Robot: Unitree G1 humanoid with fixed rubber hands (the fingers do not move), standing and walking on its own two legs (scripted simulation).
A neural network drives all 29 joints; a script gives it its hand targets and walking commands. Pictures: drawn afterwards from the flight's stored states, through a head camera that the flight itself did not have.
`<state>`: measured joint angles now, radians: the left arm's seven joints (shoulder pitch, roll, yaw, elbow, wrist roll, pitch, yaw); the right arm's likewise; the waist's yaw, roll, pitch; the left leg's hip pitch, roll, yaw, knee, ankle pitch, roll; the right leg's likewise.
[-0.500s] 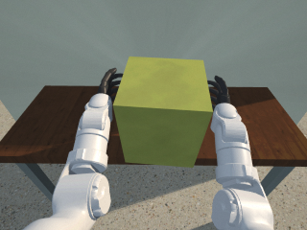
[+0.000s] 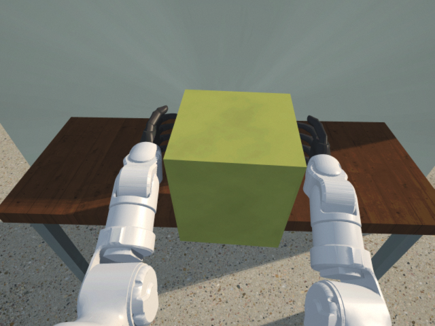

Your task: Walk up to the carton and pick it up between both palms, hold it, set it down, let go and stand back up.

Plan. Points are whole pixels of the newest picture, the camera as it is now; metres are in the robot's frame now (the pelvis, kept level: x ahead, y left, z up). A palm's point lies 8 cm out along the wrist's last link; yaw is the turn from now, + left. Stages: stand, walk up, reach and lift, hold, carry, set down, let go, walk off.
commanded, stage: reach and lift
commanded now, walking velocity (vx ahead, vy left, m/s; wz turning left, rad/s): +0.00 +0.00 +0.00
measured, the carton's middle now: (232, 170) +0.41 -0.02 +0.10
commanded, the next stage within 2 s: hold in 1.04 s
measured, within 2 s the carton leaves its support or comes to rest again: neither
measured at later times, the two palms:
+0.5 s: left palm (150, 152) +0.39 +0.13 +0.17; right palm (320, 157) +0.37 -0.17 +0.17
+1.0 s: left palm (142, 148) +0.39 +0.14 +0.18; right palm (310, 150) +0.38 -0.16 +0.17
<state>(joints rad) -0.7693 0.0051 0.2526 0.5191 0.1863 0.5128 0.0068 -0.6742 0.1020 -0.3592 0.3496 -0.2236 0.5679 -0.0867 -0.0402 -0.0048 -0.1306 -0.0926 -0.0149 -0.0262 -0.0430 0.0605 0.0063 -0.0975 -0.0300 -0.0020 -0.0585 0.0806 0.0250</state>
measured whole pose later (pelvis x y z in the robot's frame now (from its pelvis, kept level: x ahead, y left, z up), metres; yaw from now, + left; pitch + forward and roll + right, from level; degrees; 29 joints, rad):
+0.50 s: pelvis +0.00 -0.01 +0.00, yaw -1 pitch +2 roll +0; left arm -0.72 -0.02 0.27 0.45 0.21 0.58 0.01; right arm -0.67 0.07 -0.31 0.36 -0.21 0.62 -0.07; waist -0.02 0.00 -0.11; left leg -0.08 0.00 -0.02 0.03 0.02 -0.01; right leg -0.09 -0.01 0.01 0.02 0.04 0.01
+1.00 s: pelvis +0.00 +0.00 +0.00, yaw -1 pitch +3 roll +0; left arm -0.75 -0.01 0.26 0.46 0.19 0.57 0.05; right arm -0.73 0.04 -0.30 0.44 -0.19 0.58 -0.07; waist 0.00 0.00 -0.13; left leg -0.13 -0.01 -0.02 0.08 -0.01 0.00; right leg -0.14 -0.02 0.01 0.06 0.02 0.02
